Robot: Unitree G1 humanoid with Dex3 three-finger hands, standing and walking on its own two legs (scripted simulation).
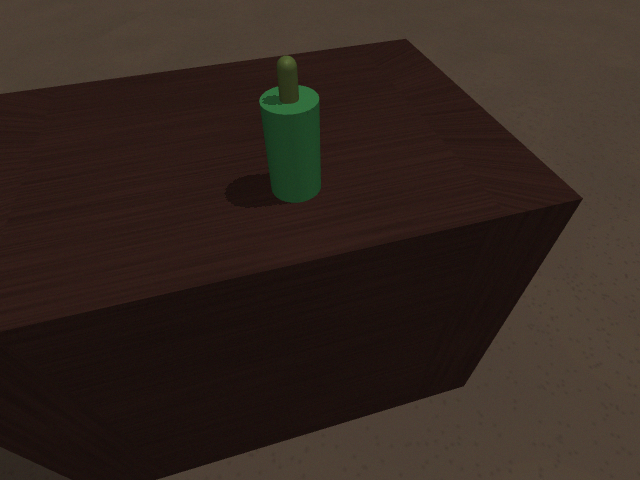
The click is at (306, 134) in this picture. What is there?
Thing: necked bottle
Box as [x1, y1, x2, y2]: [259, 55, 320, 202]
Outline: 285,55 279,58 276,65 278,86 264,92 259,99 272,191 278,198 282,200 298,202 313,197 320,188 318,95 314,90 297,84 296,63 292,57
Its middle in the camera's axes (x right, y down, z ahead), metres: -0.04 -0.17 +0.62
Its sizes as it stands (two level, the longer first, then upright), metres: 0.089 0.089 0.229
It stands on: a support 0.80 m high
